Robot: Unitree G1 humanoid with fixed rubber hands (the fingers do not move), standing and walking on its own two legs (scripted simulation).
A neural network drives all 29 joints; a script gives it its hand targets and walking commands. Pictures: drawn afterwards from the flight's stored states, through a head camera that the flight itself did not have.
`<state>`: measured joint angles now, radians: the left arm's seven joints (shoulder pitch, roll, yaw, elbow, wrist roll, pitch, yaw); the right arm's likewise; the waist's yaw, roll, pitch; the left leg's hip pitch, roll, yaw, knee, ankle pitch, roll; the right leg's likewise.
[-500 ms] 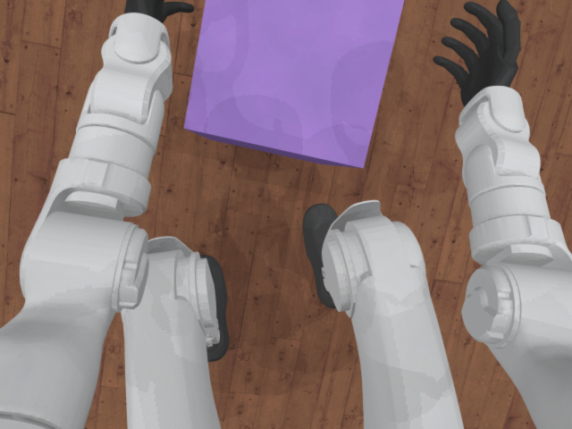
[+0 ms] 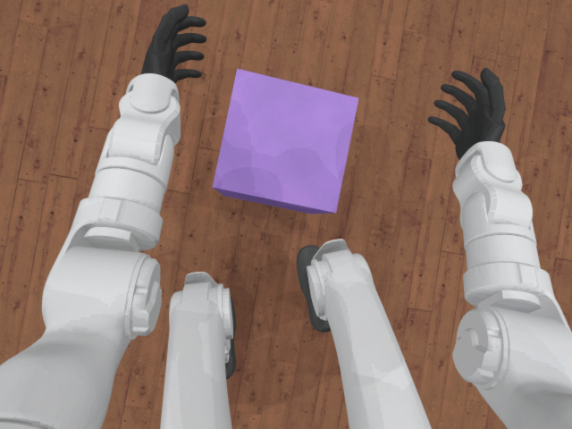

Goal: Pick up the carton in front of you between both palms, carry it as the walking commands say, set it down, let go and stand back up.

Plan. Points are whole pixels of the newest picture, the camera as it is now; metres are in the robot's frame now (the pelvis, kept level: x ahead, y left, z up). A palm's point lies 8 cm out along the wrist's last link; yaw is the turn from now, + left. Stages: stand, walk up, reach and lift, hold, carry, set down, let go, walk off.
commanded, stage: set down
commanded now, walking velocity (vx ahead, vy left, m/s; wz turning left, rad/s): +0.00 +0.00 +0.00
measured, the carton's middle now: (281, 154) +0.48 -0.08 -0.39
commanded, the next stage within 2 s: let go in 0.32 s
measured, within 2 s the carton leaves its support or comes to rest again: neither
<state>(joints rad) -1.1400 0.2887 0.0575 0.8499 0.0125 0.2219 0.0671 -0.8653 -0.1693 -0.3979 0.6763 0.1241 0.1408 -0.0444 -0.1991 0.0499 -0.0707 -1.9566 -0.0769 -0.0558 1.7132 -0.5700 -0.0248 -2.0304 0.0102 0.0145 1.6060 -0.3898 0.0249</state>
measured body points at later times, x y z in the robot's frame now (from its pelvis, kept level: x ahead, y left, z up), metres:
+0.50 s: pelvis +0.04 -0.01 +0.13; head +0.30 -0.02 +0.50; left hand +0.53 +0.09 +0.02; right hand +0.41 -0.29 +0.03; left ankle +0.07 +0.12 -0.48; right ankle +0.13 -0.12 -0.48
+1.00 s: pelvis +0.11 -0.02 +0.24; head +0.22 -0.01 +0.68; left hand +0.38 +0.17 +0.14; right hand +0.29 -0.26 +0.16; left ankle +0.07 +0.12 -0.48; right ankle +0.13 -0.12 -0.48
